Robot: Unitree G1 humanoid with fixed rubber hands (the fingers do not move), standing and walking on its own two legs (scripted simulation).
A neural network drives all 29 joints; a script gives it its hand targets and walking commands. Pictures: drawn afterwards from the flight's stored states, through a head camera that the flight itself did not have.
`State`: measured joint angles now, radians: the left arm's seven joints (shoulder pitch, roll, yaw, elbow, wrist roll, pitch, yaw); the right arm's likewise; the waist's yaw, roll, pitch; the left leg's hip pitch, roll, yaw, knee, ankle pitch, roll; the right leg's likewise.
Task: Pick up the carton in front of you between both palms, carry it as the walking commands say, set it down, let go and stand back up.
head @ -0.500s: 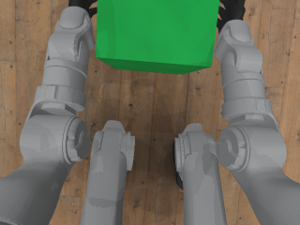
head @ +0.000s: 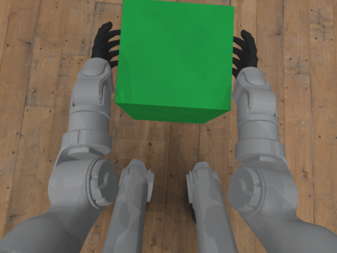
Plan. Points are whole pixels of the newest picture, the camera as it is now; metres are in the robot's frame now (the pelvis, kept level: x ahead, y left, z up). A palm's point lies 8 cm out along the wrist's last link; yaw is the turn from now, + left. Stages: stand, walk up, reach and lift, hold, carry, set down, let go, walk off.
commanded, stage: reach and lift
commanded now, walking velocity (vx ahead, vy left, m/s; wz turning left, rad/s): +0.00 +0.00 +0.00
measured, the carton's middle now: (172, 75) +0.52 +0.01 -0.13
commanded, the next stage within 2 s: none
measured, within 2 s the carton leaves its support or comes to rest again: neither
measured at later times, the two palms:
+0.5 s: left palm (65, 46) +0.45 +0.16 +0.11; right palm (301, 57) +0.46 -0.14 +0.11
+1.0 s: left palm out of the picture +0.40 +0.15 +0.25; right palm out of the picture +0.41 -0.15 +0.26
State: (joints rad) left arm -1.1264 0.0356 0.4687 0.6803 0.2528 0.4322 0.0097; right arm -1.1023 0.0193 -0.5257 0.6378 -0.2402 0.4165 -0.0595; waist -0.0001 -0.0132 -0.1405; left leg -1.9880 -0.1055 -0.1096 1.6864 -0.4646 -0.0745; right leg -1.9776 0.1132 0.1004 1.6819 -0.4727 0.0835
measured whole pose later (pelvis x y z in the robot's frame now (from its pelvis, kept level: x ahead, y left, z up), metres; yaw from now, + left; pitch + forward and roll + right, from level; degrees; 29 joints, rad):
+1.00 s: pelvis +0.10 +0.00 +0.25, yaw +1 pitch +8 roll +0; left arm -0.28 -0.16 0.29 0.43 0.24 0.46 0.01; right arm -0.29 0.16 -0.30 0.44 -0.23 0.45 -0.03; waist 0.00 0.00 -0.13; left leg -0.45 -0.05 -0.15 0.57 -0.26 -0.02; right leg -0.44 0.05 0.15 0.58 -0.27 0.02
